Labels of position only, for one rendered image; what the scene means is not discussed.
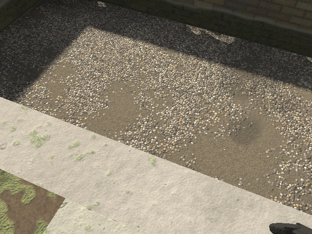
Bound right robot hand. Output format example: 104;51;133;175
269;222;312;234

